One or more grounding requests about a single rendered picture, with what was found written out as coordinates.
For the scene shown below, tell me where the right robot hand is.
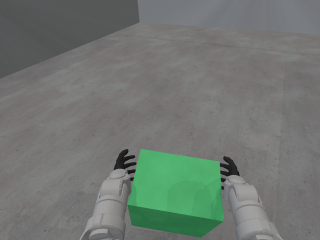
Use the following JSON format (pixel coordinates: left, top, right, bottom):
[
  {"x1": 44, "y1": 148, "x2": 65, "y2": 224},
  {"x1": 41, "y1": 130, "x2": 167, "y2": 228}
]
[{"x1": 220, "y1": 156, "x2": 240, "y2": 190}]

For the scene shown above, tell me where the carton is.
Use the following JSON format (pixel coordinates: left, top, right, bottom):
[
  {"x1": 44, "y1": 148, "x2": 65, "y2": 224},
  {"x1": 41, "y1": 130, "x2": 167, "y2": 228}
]
[{"x1": 127, "y1": 149, "x2": 224, "y2": 238}]

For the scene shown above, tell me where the right robot forearm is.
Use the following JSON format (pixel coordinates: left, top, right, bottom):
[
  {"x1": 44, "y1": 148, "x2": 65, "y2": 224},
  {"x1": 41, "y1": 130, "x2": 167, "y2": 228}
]
[{"x1": 223, "y1": 175, "x2": 283, "y2": 240}]

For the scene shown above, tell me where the left robot forearm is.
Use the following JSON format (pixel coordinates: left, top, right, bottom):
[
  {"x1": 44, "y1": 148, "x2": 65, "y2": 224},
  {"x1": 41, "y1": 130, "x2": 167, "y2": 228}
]
[{"x1": 79, "y1": 168, "x2": 132, "y2": 240}]

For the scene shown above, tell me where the left robot hand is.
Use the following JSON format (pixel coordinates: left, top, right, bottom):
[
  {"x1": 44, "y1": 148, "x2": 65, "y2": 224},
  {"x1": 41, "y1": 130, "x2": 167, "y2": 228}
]
[{"x1": 114, "y1": 149, "x2": 137, "y2": 181}]

